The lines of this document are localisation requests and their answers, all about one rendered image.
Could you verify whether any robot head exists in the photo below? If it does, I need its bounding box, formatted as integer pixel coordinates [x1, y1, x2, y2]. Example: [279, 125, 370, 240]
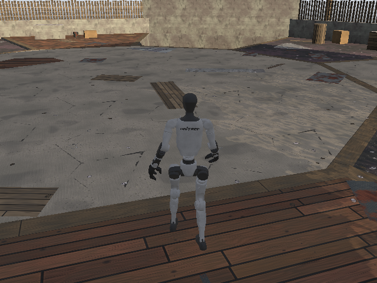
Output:
[180, 93, 200, 121]

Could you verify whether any right robot forearm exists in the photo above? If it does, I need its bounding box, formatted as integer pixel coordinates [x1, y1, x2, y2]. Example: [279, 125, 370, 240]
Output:
[211, 141, 219, 157]

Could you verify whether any robot left upper arm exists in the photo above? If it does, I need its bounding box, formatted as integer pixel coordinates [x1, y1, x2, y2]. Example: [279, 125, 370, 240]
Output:
[160, 119, 177, 152]

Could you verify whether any right robot hand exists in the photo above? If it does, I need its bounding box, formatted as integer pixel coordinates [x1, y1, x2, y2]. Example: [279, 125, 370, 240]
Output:
[205, 153, 219, 163]

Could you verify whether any robot right upper arm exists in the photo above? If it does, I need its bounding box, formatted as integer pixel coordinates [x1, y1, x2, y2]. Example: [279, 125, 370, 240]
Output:
[201, 119, 217, 150]

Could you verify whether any left robot forearm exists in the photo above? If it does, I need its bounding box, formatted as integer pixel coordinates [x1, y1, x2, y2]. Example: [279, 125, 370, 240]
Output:
[151, 142, 165, 168]

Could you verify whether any robot right shin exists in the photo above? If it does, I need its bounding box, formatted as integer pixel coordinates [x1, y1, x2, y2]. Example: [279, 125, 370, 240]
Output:
[196, 200, 206, 242]

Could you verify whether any left robot hand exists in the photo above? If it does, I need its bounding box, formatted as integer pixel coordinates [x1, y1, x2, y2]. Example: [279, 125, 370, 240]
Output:
[148, 165, 161, 180]

